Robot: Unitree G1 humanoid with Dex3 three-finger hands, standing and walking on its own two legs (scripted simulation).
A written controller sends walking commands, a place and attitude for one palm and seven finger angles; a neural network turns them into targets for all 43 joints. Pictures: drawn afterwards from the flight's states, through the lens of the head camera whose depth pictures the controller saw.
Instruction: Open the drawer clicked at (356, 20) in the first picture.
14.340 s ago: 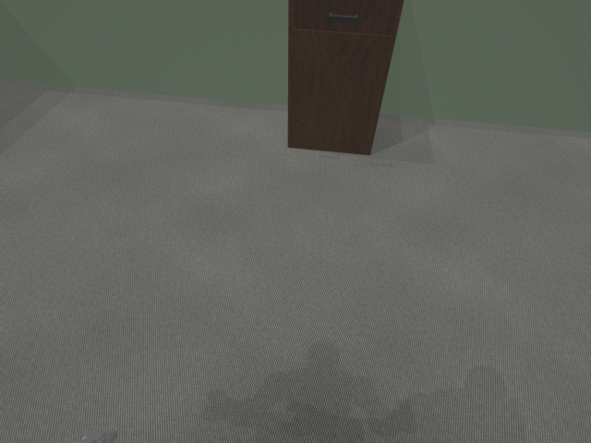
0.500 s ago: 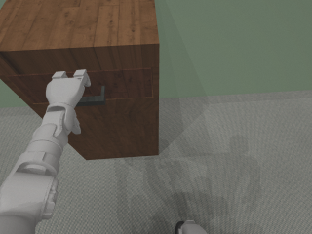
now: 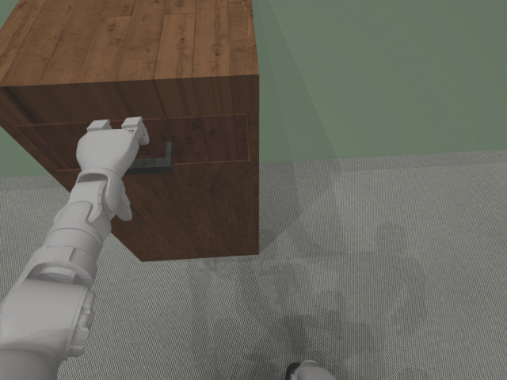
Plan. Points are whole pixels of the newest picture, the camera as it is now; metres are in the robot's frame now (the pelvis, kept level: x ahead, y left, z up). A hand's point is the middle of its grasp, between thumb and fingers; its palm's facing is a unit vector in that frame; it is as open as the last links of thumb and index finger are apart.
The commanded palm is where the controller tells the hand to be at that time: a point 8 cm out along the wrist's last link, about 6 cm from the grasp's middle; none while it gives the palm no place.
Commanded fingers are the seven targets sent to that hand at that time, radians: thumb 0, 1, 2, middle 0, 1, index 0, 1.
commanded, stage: move the hooked fingers above the handle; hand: left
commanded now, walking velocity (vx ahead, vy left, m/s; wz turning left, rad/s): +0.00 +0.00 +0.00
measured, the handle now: (141, 157) +0.53 +0.22 -0.03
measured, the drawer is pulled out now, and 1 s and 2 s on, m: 0.00 0.00 0.00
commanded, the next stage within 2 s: lower the fingers behind the handle in 1.04 s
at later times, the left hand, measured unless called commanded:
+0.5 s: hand (131, 161) +0.48 +0.21 +0.02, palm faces -0.05 -0.03 -1.00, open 13.8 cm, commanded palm +0.44 +0.23 +0.08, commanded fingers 0.00 -0.50 0.30 -0.30 -1.20 -0.30 -1.20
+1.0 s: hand (125, 166) +0.46 +0.22 +0.03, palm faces -0.04 -0.02 -1.00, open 13.8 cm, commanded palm +0.44 +0.23 +0.08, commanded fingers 0.00 -0.50 0.30 -0.30 -1.20 -0.30 -1.20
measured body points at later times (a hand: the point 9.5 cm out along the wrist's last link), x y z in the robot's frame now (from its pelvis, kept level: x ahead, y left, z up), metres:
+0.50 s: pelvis +0.00 +0.00 +0.00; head +0.10 -0.01 +0.44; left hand +0.47 +0.21 +0.08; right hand +0.02 -0.27 -0.14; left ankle -0.06 +0.10 -0.71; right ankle +0.04 -0.12 -0.71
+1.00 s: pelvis +0.00 +0.00 +0.00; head +0.09 -0.01 +0.44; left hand +0.46 +0.21 +0.08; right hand +0.06 -0.27 -0.13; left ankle -0.06 +0.10 -0.71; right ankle +0.04 -0.12 -0.71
